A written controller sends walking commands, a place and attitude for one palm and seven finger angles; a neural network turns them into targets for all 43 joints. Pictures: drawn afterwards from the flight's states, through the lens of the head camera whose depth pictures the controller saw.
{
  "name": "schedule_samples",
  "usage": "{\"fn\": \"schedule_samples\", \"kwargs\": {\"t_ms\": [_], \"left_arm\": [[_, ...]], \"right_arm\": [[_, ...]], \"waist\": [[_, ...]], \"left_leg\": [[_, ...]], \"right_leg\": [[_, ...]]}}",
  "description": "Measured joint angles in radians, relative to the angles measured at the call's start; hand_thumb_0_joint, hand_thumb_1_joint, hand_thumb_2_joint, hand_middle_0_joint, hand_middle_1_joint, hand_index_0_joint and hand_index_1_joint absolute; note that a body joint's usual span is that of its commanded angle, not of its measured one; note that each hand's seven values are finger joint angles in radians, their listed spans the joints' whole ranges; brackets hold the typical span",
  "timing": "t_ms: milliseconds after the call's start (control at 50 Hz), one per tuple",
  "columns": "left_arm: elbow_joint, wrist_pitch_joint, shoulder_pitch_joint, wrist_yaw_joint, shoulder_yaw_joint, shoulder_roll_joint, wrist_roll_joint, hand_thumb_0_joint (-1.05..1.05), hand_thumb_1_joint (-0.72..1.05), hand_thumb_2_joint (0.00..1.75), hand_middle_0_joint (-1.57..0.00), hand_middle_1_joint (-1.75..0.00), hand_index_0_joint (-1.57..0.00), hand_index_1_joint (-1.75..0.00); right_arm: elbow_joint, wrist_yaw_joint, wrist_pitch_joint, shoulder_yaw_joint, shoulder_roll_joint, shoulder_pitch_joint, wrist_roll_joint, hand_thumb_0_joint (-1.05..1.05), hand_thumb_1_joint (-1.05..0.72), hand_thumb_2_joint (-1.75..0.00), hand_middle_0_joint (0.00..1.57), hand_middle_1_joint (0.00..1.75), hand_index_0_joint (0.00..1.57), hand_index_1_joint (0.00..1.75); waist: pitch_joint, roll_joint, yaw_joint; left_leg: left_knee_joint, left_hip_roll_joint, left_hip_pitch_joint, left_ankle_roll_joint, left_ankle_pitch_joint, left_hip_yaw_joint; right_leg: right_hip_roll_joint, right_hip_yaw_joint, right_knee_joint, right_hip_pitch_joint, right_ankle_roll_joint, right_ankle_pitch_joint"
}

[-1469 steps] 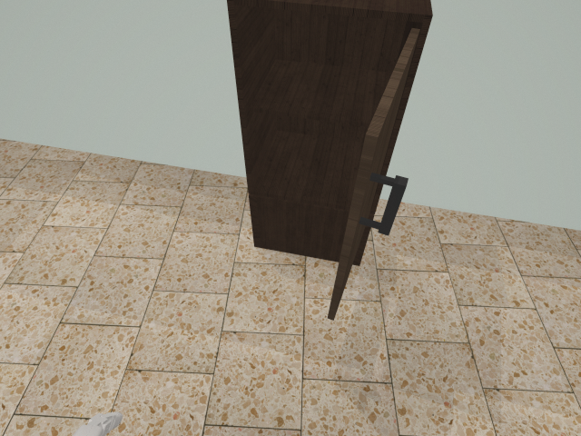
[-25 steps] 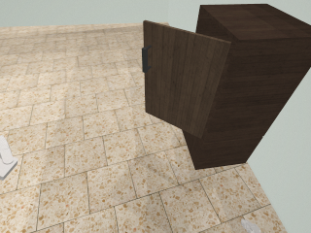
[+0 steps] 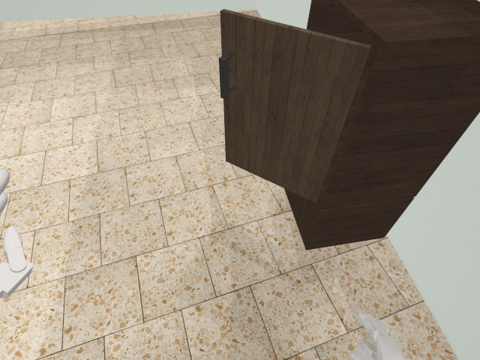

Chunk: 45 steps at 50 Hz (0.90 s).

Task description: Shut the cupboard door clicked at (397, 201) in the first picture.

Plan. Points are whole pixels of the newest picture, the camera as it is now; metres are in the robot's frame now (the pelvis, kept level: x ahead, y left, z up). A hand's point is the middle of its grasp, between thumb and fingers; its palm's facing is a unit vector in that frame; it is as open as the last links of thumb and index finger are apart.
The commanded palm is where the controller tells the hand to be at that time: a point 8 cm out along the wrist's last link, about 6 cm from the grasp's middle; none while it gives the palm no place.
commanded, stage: let the arm hang, fingers relaxed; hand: left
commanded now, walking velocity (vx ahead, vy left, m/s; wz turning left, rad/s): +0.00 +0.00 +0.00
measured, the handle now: (228, 75) +0.89 +0.08 +0.01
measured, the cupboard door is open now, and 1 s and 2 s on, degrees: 48 48 48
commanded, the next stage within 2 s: look to check the result in 1.14 s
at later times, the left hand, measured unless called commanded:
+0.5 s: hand out of the picture -0.02 +0.22 -0.17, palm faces +0.03 -0.98 -0.19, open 7.0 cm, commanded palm none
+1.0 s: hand out of the picture -0.03 +0.21 -0.17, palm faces +0.00 -0.99 -0.17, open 7.4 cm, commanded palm none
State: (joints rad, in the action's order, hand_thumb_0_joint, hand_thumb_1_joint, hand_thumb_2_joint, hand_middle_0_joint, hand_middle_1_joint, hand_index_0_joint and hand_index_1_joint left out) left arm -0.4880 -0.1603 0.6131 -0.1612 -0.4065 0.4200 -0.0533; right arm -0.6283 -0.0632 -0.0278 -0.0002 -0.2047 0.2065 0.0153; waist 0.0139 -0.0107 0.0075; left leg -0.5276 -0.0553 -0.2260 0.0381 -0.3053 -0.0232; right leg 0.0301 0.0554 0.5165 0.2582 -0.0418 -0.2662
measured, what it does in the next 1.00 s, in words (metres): shifts its weight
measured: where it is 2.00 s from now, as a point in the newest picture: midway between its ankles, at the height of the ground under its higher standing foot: outside the picture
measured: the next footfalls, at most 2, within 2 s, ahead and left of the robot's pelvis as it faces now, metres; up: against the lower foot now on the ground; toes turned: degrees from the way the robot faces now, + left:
none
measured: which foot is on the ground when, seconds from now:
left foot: down 0.00-1.00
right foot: down 0.00-1.00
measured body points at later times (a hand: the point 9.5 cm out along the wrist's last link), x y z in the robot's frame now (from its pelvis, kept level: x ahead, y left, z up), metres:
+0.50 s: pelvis -0.04 +0.03 +0.00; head -0.03 +0.05 +0.45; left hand -0.02 +0.27 -0.16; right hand -0.02 -0.21 -0.14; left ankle -0.02 +0.14 -0.73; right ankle +0.01 -0.09 -0.73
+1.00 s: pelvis -0.03 +0.04 +0.01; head -0.03 +0.04 +0.46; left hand -0.03 +0.26 -0.15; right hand -0.05 -0.18 -0.15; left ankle -0.02 +0.14 -0.73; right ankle +0.01 -0.09 -0.73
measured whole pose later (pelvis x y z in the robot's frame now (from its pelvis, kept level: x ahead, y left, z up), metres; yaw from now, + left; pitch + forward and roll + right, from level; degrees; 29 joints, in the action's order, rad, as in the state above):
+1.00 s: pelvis -0.03 +0.04 +0.01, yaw -1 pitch -2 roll +0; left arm 1.12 0.00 0.28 -0.02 0.00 0.14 0.02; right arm -1.10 -0.02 0.01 0.01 -0.15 0.31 -0.02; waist 0.03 0.01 0.01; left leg -0.42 0.01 -0.18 -0.03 -0.21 -0.07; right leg -0.03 0.01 0.42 0.23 0.02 -0.16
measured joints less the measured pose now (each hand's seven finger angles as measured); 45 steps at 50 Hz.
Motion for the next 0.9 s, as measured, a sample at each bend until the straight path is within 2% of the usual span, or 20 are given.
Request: {"fn": "schedule_samples", "kwargs": {"t_ms": [40, 80, 120, 180, 260, 320, 360, 400, 460, 660, 900], "left_arm": [[0.006, 0.006, -0.007, -0.001, 0.001, -0.004, 0.003, 0.01, 0.88, 0.90, -0.21, -0.30, -0.21, -0.31], [0.149, -0.007, -0.098, 0.042, 0.068, 0.003, 0.037, 0.01, 0.89, 0.90, -0.21, -0.30, -0.21, -0.31], [0.370, 0.055, -0.202, 0.096, 0.165, -0.014, 0.055, 0.01, 0.89, 0.90, -0.20, -0.30, -0.20, -0.30], [0.725, 0.147, -0.311, 0.146, 0.288, -0.079, 0.072, 0.01, 0.90, 0.90, -0.20, -0.30, -0.20, -0.30], [1.056, 0.200, -0.359, 0.170, 0.397, -0.166, 0.080, 0.01, 0.90, 0.90, -0.20, -0.29, -0.19, -0.30], [1.220, 0.218, -0.353, 0.169, 0.437, -0.227, 0.075, 0.01, 0.90, 0.90, -0.20, -0.30, -0.20, -0.30], [1.282, 0.209, -0.350, 0.148, 0.408, -0.245, 0.060, -0.01, 0.95, 0.90, -0.20, -0.30, -0.20, -0.30], [1.329, 0.199, -0.352, 0.145, 0.396, -0.226, 0.065, -0.03, 0.99, 0.90, -0.21, -0.30, -0.21, -0.30], [1.402, 0.194, -0.338, 0.150, 0.393, -0.205, 0.072, -0.03, 0.98, 0.90, -0.21, -0.30, -0.20, -0.30], [1.576, 0.181, -0.269, 0.146, 0.392, -0.207, 0.071, 0.00, 0.92, 0.90, -0.20, -0.30, -0.20, -0.30], [1.617, 0.165, -0.306, 0.139, 0.399, -0.253, 0.070, 0.01, 0.91, 0.90, -0.20, -0.30, -0.19, -0.30]], "right_arm": [[0.001, -0.009, -0.002, 0.004, -0.008, 0.005, 0.001, 0.01, -0.90, -0.89, 0.20, 0.30, 0.20, 0.30], [-0.037, 0.029, -0.039, 0.019, -0.043, -0.002, -0.003, 0.01, -0.90, -0.89, 0.20, 0.30, 0.20, 0.30], [-0.073, 0.058, -0.032, 0.024, -0.092, -0.030, -0.011, 0.01, -0.90, -0.89, 0.20, 0.30, 0.20, 0.30], [-0.109, 0.071, -0.005, 0.031, -0.127, -0.076, -0.025, 0.01, -0.90, -0.89, 0.20, 0.30, 0.20, 0.30], [-0.139, 0.070, 0.022, 0.019, -0.103, -0.075, -0.038, 0.01, -0.90, -0.89, 0.20, 0.30, 0.20, 0.30], [-0.191, 0.068, 0.043, 0.000, -0.064, -0.037, -0.045, 0.01, -0.91, -0.89, 0.19, 0.30, 0.20, 0.30], [-0.233, 0.067, 0.056, -0.009, -0.037, -0.001, -0.046, 0.01, -0.91, -0.89, 0.19, 0.30, 0.20, 0.30], [-0.278, 0.065, 0.068, -0.015, -0.011, 0.031, -0.048, 0.01, -0.91, -0.89, 0.19, 0.30, 0.20, 0.30], [-0.328, 0.062, 0.080, -0.010, 0.014, 0.067, -0.048, 0.01, -0.90, -0.89, 0.20, 0.30, 0.20, 0.30], [-0.421, 0.051, 0.064, 0.008, 0.036, 0.123, -0.037, 0.01, -0.90, -0.89, 0.20, 0.30, 0.20, 0.30], [-0.475, 0.042, 0.044, 0.009, 0.053, 0.120, -0.033, 0.01, -0.90, -0.89, 0.20, 0.30, 0.20, 0.30]], "waist": [[0.002, 0.005, -0.008], [-0.005, -0.010, -0.019], [-0.015, -0.037, -0.026], [-0.009, -0.064, -0.010], [0.025, -0.015, 0.020], [0.040, 0.039, 0.022], [0.043, 0.063, 0.012], [0.043, 0.075, -0.004], [0.040, 0.065, -0.012], [0.038, -0.012, -0.008], [0.019, 0.007, -0.004]], "left_leg": [[0.011, 0.003, 0.010, -0.007, 0.005, -0.004], [-0.015, 0.014, -0.022, -0.016, 0.010, 0.005], [-0.044, 0.027, -0.054, -0.024, -0.001, 0.004], [-0.081, 0.042, -0.086, -0.038, -0.008, -0.005], [-0.077, 0.060, -0.078, -0.046, 0.008, -0.015], [-0.050, 0.060, -0.056, -0.047, 0.027, -0.013], [-0.031, 0.053, -0.049, -0.045, 0.041, -0.003], [-0.011, 0.048, -0.041, -0.043, 0.056, 0.005], [0.011, 0.043, -0.032, -0.045, 0.071, 0.007], [0.072, 0.056, 0.006, -0.064, 0.097, -0.028], [0.101, 0.066, 0.036, -0.072, 0.098, -0.048]], "right_leg": [[-0.003, -0.004, -0.012, -0.009, 0.006, 0.007], [-0.015, 0.007, 0.013, 0.016, 0.013, 0.012], [-0.030, 0.005, 0.043, 0.047, 0.017, -0.004], [-0.046, -0.005, 0.089, 0.085, 0.028, -0.013], [-0.063, -0.016, 0.112, 0.091, 0.031, -0.010], [-0.063, -0.014, 0.084, 0.068, 0.035, 0.008], [-0.055, -0.003, 0.045, 0.047, 0.035, 0.031], [-0.049, 0.006, 0.007, 0.029, 0.032, 0.053], [-0.042, 0.008, -0.039, 0.008, 0.032, 0.080], [-0.052, -0.027, -0.094, -0.015, 0.050, 0.115], [-0.061, -0.048, -0.094, -0.025, 0.059, 0.108]]}}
